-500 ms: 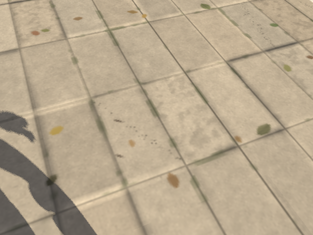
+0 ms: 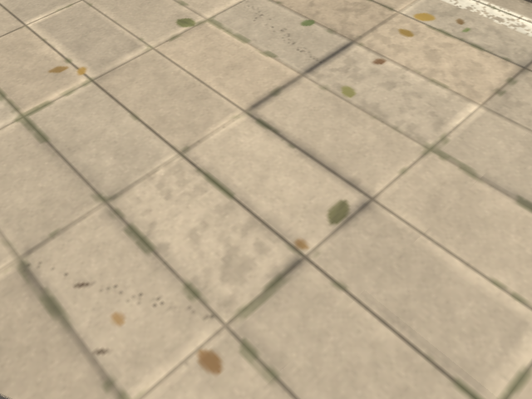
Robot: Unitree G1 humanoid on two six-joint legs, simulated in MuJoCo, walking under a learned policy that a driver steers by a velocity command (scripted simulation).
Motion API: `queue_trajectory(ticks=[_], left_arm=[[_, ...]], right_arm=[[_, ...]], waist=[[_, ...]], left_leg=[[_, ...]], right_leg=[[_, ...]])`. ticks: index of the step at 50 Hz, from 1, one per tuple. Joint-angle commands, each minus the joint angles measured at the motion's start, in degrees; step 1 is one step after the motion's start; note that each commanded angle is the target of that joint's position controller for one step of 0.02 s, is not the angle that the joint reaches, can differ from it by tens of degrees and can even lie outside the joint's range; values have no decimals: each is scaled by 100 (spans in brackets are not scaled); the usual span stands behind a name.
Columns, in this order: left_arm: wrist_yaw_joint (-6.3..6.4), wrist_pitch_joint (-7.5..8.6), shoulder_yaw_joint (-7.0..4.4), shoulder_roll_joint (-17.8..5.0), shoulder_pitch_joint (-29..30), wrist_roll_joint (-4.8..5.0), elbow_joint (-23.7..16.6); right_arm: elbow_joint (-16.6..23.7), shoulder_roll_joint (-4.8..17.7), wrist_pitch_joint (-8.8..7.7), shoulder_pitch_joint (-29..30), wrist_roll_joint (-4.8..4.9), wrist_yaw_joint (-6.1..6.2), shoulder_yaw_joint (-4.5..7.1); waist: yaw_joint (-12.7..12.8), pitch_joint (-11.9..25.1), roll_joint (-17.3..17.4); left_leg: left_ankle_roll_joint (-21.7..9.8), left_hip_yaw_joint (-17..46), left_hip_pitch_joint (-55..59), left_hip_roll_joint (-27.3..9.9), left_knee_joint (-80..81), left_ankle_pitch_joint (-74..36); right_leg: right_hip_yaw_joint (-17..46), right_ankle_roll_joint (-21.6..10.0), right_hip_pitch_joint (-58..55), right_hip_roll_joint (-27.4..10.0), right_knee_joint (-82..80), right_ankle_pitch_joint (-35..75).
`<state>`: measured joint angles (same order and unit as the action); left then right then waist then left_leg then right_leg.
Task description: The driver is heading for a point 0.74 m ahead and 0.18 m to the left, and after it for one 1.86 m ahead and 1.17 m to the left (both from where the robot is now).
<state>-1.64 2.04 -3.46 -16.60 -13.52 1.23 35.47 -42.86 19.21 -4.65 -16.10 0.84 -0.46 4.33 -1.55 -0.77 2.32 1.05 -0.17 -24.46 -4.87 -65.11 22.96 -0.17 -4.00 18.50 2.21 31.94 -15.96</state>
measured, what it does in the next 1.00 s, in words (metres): walks ahead: left foot, then right foot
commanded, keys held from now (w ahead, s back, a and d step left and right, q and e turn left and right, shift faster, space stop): w+e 0.06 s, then w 0.24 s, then w+q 0.70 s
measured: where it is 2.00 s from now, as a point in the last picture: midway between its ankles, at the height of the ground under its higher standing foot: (225, 212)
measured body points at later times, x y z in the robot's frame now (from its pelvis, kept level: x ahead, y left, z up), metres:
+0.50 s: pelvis +0.30 +0.01 +0.00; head +0.33 +0.01 +0.45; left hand +0.39 +0.28 -0.12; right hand +0.43 -0.27 -0.10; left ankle +0.38 +0.08 -0.73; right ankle +0.15 -0.10 -0.63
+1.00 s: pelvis +0.58 -0.05 +0.01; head +0.60 -0.06 +0.46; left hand +0.67 +0.24 -0.08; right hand +0.73 -0.32 -0.11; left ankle +0.51 +0.07 -0.64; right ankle +0.63 -0.16 -0.73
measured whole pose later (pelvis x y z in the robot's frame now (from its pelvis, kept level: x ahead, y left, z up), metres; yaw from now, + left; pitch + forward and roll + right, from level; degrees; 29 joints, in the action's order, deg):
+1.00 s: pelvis +0.58 -0.05 +0.01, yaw +12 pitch +1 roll -1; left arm -0.4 5.6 -2.7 -15.0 -11.5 -0.6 41.2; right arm -40.4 18.6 -1.1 -18.7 1.6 0.3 3.8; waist -0.1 -0.7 3.0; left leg 0.1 3.6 -27.6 -0.9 -66.7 20.2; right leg -1.4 -0.9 15.0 1.2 24.9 -11.0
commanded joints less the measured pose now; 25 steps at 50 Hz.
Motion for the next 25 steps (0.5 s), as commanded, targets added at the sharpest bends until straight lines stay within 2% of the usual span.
queue_trajectory(ticks=[1, 2, 4, 7, 9, 12, 15, 16, 17, 18, 19, 20, 21, 22, 23, 24, 25], left_arm=[[74, 118, -181, -755, -267, -94, -280], [110, 132, -180, -774, -178, -121, -274], [189, 162, -189, -841, -219, -102, -156], [262, 183, -184, -847, -503, -51, 123], [282, 200, -197, -901, -816, -24, 316], [287, 199, -202, -911, -1094, 20, 571], [313, 116, -226, -925, -1170, -7, 743], [316, 87, -241, -982, -1103, -24, 745], [318, 59, -255, -1038, -1059, -42, 741], [316, 26, -224, -1010, -980, -70, 727], [329, 11, -142, -849, -957, -158, 637], [269, 90, 28, -255, -1870, -149, 632], [220, 210, 32, -503, -1691, -141, 665], [172, 303, -70, -896, -873, 17, 454], [156, 395, -36, -882, -312, 21, 305], [157, 447, -36, -802, -54, -69, 236], [163, 457, -53, -751, -120, -142, 231]], right_arm=[[666, 661, -270, 603, -164, -36, 140], [629, 598, -234, 585, -180, -61, 131], [589, 453, -160, 663, -191, -75, 84], [707, 118, -152, 1326, -153, -115, -66], [818, 27, -178, 1809, -83, -184, -123], [948, 137, -212, 2168, -27, -260, -105], [959, 256, -226, 2076, -40, -301, -60], [914, 318, -219, 1875, -42, -295, -30], [833, 428, -206, 1533, -52, -265, 28], [661, 599, -188, 830, -61, -221, 121], [497, 791, -165, -161, -113, -189, 161], [343, 1280, -143, -772, -130, -209, 293], [237, 814, -124, -894, 45, -249, 184], [331, 576, -89, -382, 85, -196, 116], [428, 509, -41, -19, 9, -155, 87], [461, 460, -18, 187, -45, -146, 61], [500, 405, -31, 257, -111, -124, 32]], waist=[[223, 64, -808], [145, 61, -815], [100, 57, -657], [336, -108, -670], [549, -222, -687], [633, -408, -661], [513, -381, -746], [404, -243, -814], [239, 58, -900], [-147, 580, -865], [-559, 1381, -630], [-253, 2392, 1017], [-363, 2531, 1222], [-409, 1387, 700], [-336, 759, 45], [-156, 262, -273], [44, 164, -196]], left_leg=[[-61, 382, -2057, -256, 215, -853], [16, 298, -1875, -176, 387, -1081], [181, 181, -1748, -38, 931, -1566], [235, 54, -1269, 183, 2421, -2644], [180, 4, -928, 315, 3028, -3165], [-28, 148, -1009, 335, 3545, -3241], [-289, 158, -1002, 359, 3729, -2678], [-390, 5, -781, 470, 3717, -2350], [-525, -214, -256, 664, 3659, -2059], [-734, -383, 759, 776, 3709, -2174], [-1105, 354, 2542, 113, 3357, -2496], [-2272, 3241, 4819, -1372, 3619, -1527], [-2319, 4770, 5105, -1501, 4671, -547], [-1984, 3992, 4273, -1345, 4799, -97], [-1791, 3356, 3305, -1099, 4951, -401], [-1748, 2895, 2492, -894, 5084, -1018], [-1704, 2609, 2037, -707, 5209, -1514]], right_leg=[[2302, -1141, -1636, -1392, -1962, 299], [2130, -1142, -1435, -1299, -2029, 814], [1703, -1126, -1249, -1172, -2069, 1645], [1132, -859, -934, -876, -2053, 1994], [1128, -784, -835, -921, -2153, 1713], [1343, -757, -1322, -1195, -2039, 1656], [1440, -630, -2012, -1444, -1647, 2420], [1343, -571, -2209, -1431, -1385, 3233], [1226, -506, -2333, -1350, -904, 4431], [960, -369, -2220, -1111, 40, 5342], [863, -215, -1223, -911, 1492, 4501], [556, 327, 1008, 133, 4034, 855], [939, 361, 1898, 298, 4600, -1490], [951, 312, 2424, -111, 4755, -1155], [805, 253, 2357, -339, 4434, -724], [691, 266, 2253, -494, 3990, -493], [699, 283, 1934, -650, 3616, -274]])
Velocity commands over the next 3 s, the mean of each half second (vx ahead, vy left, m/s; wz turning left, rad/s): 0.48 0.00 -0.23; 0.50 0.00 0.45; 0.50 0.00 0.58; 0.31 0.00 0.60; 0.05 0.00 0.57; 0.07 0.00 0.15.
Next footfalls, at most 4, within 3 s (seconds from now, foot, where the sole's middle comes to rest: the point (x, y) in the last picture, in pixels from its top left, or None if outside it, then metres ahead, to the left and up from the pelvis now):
0.38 left None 0.42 0.08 -0.77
0.84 right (346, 322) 0.67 -0.15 -0.77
1.34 left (223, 261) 0.88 0.18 -0.77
1.80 right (230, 175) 1.21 0.16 -0.77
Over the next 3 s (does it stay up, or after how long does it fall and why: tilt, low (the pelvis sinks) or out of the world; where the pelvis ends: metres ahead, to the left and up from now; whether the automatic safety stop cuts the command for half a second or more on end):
stays up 1.08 0.24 0.00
